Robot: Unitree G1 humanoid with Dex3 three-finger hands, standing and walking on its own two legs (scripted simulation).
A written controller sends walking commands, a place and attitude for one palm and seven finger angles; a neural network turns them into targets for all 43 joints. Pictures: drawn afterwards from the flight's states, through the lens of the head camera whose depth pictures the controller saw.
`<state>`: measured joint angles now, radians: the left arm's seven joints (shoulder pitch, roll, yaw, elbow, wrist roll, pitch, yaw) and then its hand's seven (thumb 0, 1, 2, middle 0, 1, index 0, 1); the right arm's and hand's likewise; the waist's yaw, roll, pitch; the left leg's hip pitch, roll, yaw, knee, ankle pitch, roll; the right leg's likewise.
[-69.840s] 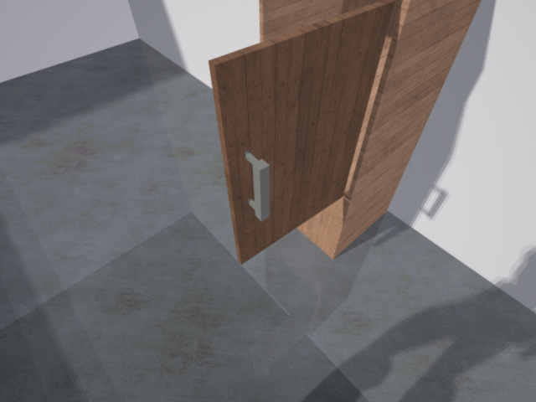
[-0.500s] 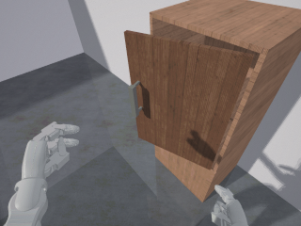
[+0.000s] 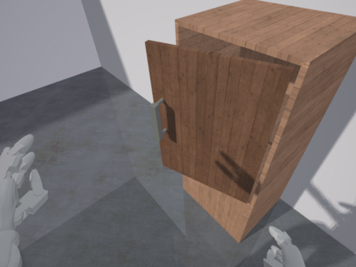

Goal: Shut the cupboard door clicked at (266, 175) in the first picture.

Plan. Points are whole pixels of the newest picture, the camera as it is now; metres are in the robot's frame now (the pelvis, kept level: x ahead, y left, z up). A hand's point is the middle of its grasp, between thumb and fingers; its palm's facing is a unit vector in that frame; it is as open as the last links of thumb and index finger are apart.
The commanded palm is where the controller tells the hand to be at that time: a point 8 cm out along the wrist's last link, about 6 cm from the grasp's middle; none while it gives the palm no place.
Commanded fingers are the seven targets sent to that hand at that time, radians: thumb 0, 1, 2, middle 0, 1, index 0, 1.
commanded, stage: draw the hand back to the body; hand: left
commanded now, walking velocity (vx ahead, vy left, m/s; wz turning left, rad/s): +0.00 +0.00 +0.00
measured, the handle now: (159, 119) +0.62 +0.15 -0.03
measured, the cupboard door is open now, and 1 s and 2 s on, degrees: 19 19 19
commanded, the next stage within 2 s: step back with the hand held close in 0.08 s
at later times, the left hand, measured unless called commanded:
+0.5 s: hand (32, 192) +0.19 +0.29 +0.15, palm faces +0.38 -0.78 -0.49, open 7.4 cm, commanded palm +0.13 +0.32 +0.17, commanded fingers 0.00 0.90 0.90 -0.20 -0.30 -0.20 -0.30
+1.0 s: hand out of the picture +0.10 +0.29 +0.16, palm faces +0.48 -0.77 -0.42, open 7.4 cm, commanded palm +0.04 +0.33 +0.17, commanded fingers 0.00 0.90 0.90 -0.20 -0.30 -0.20 -0.30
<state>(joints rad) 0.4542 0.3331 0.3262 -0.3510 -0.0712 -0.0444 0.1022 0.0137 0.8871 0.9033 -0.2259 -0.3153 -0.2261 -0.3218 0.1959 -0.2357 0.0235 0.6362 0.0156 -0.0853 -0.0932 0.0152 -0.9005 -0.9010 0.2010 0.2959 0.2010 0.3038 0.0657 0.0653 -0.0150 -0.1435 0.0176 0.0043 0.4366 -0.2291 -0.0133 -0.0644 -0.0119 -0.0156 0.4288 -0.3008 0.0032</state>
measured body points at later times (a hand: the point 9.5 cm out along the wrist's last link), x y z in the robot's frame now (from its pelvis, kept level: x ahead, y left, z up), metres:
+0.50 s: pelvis -0.01 +0.03 +0.00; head -0.01 +0.01 +0.45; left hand +0.16 +0.33 +0.18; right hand +0.17 -0.22 -0.09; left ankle +0.01 +0.13 -0.74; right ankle -0.04 -0.12 -0.74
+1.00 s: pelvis -0.09 +0.02 -0.02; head -0.09 +0.03 +0.43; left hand +0.07 +0.33 +0.18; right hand +0.07 -0.21 -0.10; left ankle +0.01 +0.13 -0.74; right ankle -0.04 -0.12 -0.74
